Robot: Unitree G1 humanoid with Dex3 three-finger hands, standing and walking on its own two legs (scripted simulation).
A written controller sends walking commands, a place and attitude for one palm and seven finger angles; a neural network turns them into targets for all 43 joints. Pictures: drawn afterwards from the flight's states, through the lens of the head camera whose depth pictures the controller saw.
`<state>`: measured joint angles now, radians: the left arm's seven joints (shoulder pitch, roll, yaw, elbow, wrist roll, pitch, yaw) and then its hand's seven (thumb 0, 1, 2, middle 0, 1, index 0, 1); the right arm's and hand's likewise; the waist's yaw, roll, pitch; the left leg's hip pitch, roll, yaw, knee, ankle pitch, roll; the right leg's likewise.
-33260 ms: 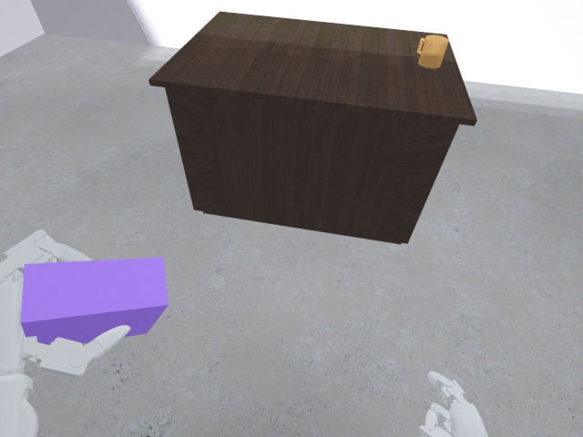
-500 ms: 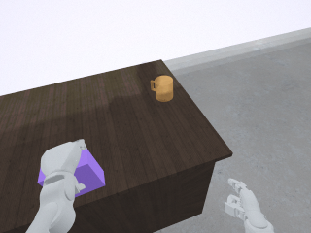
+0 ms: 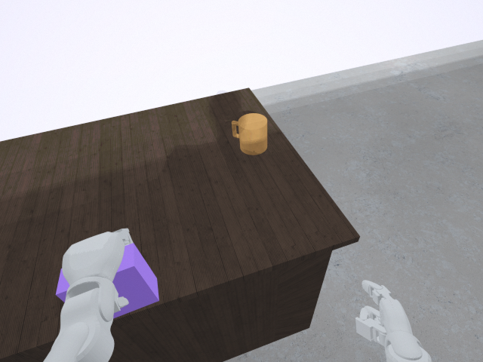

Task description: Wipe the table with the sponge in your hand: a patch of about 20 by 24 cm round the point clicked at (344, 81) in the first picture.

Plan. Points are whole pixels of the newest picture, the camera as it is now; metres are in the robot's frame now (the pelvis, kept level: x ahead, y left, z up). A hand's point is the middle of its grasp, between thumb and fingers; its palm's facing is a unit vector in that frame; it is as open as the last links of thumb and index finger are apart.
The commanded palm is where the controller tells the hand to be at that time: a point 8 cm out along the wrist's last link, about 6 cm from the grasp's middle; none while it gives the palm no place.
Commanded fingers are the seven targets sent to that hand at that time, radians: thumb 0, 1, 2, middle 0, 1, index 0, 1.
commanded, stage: lower the sponge onto the table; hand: left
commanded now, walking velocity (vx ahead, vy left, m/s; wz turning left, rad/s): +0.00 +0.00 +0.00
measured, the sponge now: (117, 290) +0.22 +0.27 -0.01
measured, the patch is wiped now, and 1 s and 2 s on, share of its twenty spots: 0.00 0.15 0.40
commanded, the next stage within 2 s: wipe forward along the first lane in 0.26 s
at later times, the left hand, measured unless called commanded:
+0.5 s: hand (120, 270) +0.24 +0.26 +0.03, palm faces -0.02 -0.12 -0.99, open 9.5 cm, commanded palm +0.22 +0.26 +0.08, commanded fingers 0.00 0.10 1.30 -1.20 -1.60 -1.20 -1.60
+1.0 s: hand (118, 241) +0.29 +0.29 +0.02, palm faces -0.11 -0.04 -0.99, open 9.6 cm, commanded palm +0.28 +0.30 +0.07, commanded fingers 0.00 0.10 1.30 -1.20 -1.60 -1.20 -1.60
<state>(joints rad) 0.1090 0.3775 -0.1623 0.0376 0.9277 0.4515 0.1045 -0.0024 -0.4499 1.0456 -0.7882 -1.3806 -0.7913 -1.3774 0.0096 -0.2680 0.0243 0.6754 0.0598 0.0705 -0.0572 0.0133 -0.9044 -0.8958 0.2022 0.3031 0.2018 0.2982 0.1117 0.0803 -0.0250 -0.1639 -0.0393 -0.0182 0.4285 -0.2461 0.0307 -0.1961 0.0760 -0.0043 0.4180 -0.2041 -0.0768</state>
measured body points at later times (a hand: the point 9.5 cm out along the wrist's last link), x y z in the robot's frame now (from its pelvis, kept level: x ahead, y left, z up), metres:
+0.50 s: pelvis +0.00 +0.00 +0.00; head -0.02 -0.03 +0.45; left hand +0.23 +0.26 +0.08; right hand +0.24 -0.21 -0.08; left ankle -0.01 +0.10 -0.74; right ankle +0.01 -0.07 -0.74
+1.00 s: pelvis -0.01 -0.02 -0.01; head +0.01 -0.05 +0.44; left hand +0.30 +0.29 +0.08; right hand +0.17 -0.26 -0.13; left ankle -0.01 +0.10 -0.74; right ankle +0.01 -0.07 -0.74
